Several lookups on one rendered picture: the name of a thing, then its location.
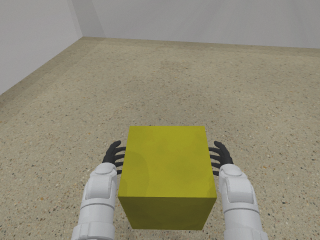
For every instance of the right robot hand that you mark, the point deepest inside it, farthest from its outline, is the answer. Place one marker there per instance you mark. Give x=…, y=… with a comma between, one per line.
x=224, y=157

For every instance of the left robot hand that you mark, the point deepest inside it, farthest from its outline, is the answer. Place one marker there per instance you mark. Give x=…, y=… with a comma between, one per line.
x=110, y=156

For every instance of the robot left forearm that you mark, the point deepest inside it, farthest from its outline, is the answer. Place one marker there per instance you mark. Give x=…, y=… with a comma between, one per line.
x=97, y=208

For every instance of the carton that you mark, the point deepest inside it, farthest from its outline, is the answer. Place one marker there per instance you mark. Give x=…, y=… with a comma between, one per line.
x=167, y=180

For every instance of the robot right forearm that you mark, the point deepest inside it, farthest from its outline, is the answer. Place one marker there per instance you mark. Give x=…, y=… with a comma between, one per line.
x=240, y=207

